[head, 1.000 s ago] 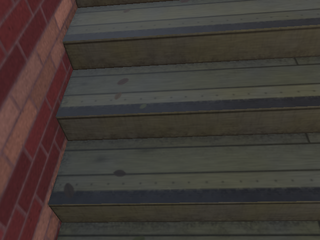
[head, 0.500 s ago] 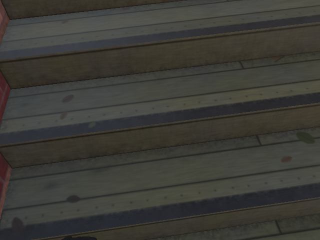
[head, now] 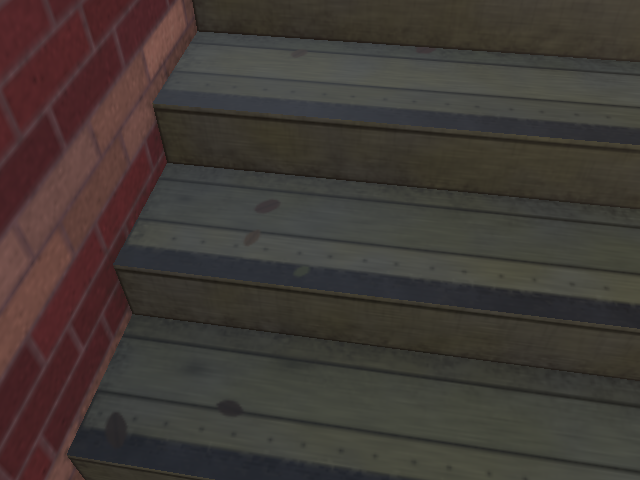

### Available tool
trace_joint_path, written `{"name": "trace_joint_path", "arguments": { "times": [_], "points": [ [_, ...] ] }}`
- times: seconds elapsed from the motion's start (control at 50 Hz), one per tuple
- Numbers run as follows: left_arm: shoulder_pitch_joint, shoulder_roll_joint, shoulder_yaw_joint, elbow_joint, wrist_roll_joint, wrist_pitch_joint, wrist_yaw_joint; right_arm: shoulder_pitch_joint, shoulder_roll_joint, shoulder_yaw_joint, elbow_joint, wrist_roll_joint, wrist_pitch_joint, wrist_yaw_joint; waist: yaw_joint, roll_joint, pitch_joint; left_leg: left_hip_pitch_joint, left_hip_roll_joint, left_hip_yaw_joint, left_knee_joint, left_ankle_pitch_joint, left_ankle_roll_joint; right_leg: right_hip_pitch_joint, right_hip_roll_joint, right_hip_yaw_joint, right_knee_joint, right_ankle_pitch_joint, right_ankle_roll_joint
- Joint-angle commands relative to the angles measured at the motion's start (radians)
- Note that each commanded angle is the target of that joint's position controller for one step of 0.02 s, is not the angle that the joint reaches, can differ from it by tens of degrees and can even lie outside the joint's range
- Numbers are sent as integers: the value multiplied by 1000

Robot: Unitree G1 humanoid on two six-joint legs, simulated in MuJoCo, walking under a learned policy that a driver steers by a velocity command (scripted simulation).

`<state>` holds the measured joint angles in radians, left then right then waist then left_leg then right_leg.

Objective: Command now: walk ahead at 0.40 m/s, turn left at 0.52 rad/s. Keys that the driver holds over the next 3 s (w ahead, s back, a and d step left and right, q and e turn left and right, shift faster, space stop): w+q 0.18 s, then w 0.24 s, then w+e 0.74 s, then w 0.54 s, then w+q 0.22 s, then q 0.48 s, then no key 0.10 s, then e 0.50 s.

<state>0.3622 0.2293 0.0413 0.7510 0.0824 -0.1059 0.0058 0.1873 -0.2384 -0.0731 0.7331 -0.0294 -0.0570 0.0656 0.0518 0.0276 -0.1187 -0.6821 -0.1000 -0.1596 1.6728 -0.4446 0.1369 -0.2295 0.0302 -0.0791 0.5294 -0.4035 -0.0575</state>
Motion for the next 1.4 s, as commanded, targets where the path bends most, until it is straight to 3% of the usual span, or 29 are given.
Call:
{"name": "trace_joint_path", "arguments": {
  "times": [0.02, 0.06, 0.14, 0.2, 0.26, 0.3, 0.32, 0.34, 0.36, 0.44, 0.46, 0.5, 0.52, 0.54, 0.62, 0.72, 0.74, 0.76, 0.8, 0.9, 0.94, 1.04, 1.12, 1.2, 1.24, 1.26, 1.3, 1.36, 1.4],
  "points": [
    [294, -98, -68, 206, 32, 62, -54, -189, 74, 53, -99, 10, -11, 11, 38, -100, 136, -940, 14, -34, 755, 64, 169, 412, -425, 380, -212, 372, -256],
    [218, -148, -95, 270, 51, 61, -49, -281, 143, 96, -159, 6, 18, 27, -39, -17, 120, -847, 72, 24, 580, 99, 218, 200, -321, 185, -281, 309, -158],
    [84, -25, -81, 256, 78, 10, -22, -461, 52, 110, -229, 24, 55, 36, -73, -75, 43, -417, 163, 248, 89, 320, 137, -199, -207, -12, -519, 335, -145],
    [144, 136, -61, 264, -25, -5, -82, -405, 105, 129, -172, 11, 117, 50, -155, -205, 22, -127, 65, 388, -219, 57, 34, -70, -312, -36, -478, 1488, -223],
    [286, 215, -14, 314, 0, 2, -91, -211, 69, 116, -84, 27, 95, 30, -135, -255, -62, 32, -38, 388, -654, 93, 53, 322, -378, -69, -162, 2094, -193],
    [361, 78, -36, 261, 92, 19, -133, 255, -58, 73, 86, 45, 78, -20, -208, -12, -356, 854, 102, -184, -870, 267, 246, -281, -219, 75, 400, 1460, -127],
    [221, 59, -18, 265, 23, 46, -150, 489, -109, 43, 181, -27, 74, -35, -299, 134, -269, 826, 275, -597, -1187, 243, 346, -516, 33, 174, 1005, 358, -73],
    [120, -34, -26, 235, -8, 52, -157, 511, -103, 29, 254, -69, 24, -40, -259, 65, -49, 663, 306, -631, -1267, -100, 240, -780, 22, 350, 1371, 403, -100],
    [22, -50, -22, 197, -27, 46, -128, 346, -39, 37, 271, -54, -12, -27, -160, 31, 110, 462, 298, -555, -1257, -165, 218, -921, -8, 327, 1528, 448, -120],
    [-52, -123, -54, 117, -33, 105, -74, -1, 184, 121, 283, -36, -35, 17, 97, -88, 69, 167, 245, -88, -1317, 150, 120, -967, -109, 217, 1611, 446, -207],
    [-83, -138, -59, 103, -43, 112, -80, -17, 173, 118, 266, -31, -42, 15, 110, -6, 80, 117, 230, -13, -1344, 193, 116, -974, -101, 166, 1722, 354, -212],
    [-271, -226, -85, -27, -96, 42, 36, 199, 65, 88, 387, 0, -98, -64, 17, -58, 246, 50, 305, -19, -1415, 146, 66, -1040, -26, 168, 1829, 176, -60],
    [-295, -97, -80, 6, -89, 82, -37, 99, 166, 131, 344, -113, -72, -7, 80, 66, 56, 136, 220, 62, -1374, 63, 66, -1083, -97, 130, 1676, 330, -218],
    [-342, -43, -59, -33, -77, 101, -59, 108, 132, 126, 316, -129, -59, 22, 65, 49, 58, 57, 176, 136, -1399, 103, 61, -980, -101, 75, 1526, 427, -221],
    [-418, -97, -81, -27, -64, 137, -82, 180, -6, 113, 271, -16, -41, 43, 5, 122, 44, 60, 302, 195, -1581, 656, 165, -581, -91, -82, 1079, 234, -92],
    [-264, -25, -53, 0, -64, 126, -54, 280, -148, 49, 341, -21, -57, 52, -9, 133, -93, 770, 366, 286, -1135, 1811, 167, -462, 88, -118, 406, 122, -80],
    [-119, 48, -34, 51, -74, 117, -44, 424, -48, 70, 337, -91, -52, 56, -54, -35, -301, 454, 299, 229, -894, 1607, 92, 24, 9, 191, 429, 524, -212],
    [110, 106, -15, 134, -56, 117, -35, 357, -59, 71, 307, -89, -33, 81, 58, -150, -359, 157, 172, 156, -665, 1010, 45, 258, -90, 574, 117, 246, -313],
    [259, 143, 17, 242, -3, 84, -16, 99, 17, 68, 243, -25, -22, 80, 113, -234, -29, -461, 39, -93, 82, 414, 23, 226, -183, 892, -121, -283, -248],
    [-126, -119, -46, 312, -22, 42, -67, 1, 98, 115, 199, -24, 1, 5, -178, 26, 45, -610, 119, 1, 416, 472, 89, -232, -88, 404, -73, 112, -91],
    [-230, -20, -24, 223, 4, 18, -74, -55, 33, 102, 194, -4, 0, 5, -174, 10, 63, -375, 129, 122, 196, 481, 58, -510, 0, 251, -168, 103, -84],
    [186, -23, -51, 368, 50, 24, -77, -291, 58, 140, 77, -25, -9, -30, -16, -62, 58, -749, 167, 124, 213, 379, 1, -72, -111, 478, -179, 49, -173],
    [27, -10, -65, 271, -39, 21, -107, -345, 91, 153, 16, -32, 27, -27, -48, -136, 145, -227, 185, 285, -206, 236, -90, -350, -167, 400, -378, 238, -237],
    [102, 195, 13, 299, -79, -11, -117, -224, -69, 82, -59, 0, 26, 14, -141, -213, -5, 21, 23, 312, -630, 145, -47, 115, -248, 366, -138, 1648, -209],
    [296, -29, -9, 367, -6, -4, -123, 198, -101, 59, 80, -4, 20, 14, -148, 57, -384, 688, 263, -290, -890, 209, 230, -214, -54, 327, 388, 1127, -106],
    [177, -60, -6, 375, -26, 26, -140, 374, -112, 50, 142, -39, 37, 6, -260, 251, -260, 732, 429, -736, -1199, -170, 325, -579, 104, 325, 814, 297, -51],
    [-30, -22, 28, 337, -68, 28, -123, 263, -50, 66, 156, -15, 1, -12, -196, 177, 93, 335, 413, -698, -1296, -420, 216, -820, -10, 296, 1232, 482, -89],
    [-106, -89, 15, 256, -43, 27, -60, 123, 174, 117, 229, -3, -4, 6, -50, -30, 24, 228, 353, -295, -1259, -40, 147, -838, -27, 287, 1392, 524, -207],
    [-115, -137, -11, 206, -45, 58, -48, 102, 195, 119, 253, -20, -38, -4, -4, -27, 24, 243, 280, -92, -1281, 110, 122, -920, -77, 236, 1319, 497, -188]
  ]
}}
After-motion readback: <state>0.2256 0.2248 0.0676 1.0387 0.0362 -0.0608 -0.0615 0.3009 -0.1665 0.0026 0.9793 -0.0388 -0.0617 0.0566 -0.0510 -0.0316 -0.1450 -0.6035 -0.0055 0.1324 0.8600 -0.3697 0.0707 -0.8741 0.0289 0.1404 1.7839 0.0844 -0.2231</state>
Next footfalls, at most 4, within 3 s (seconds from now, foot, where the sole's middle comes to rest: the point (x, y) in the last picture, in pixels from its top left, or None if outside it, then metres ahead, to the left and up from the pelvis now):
0.26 left None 0.25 0.11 -0.62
0.70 right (387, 422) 0.53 -0.04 -0.47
1.20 left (290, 227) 0.84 0.14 -0.33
1.78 right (471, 101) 1.05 -0.20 -0.18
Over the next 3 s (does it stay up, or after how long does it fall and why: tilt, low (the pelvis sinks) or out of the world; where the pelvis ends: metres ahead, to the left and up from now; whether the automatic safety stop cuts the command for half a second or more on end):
stays up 1.23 0.01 0.73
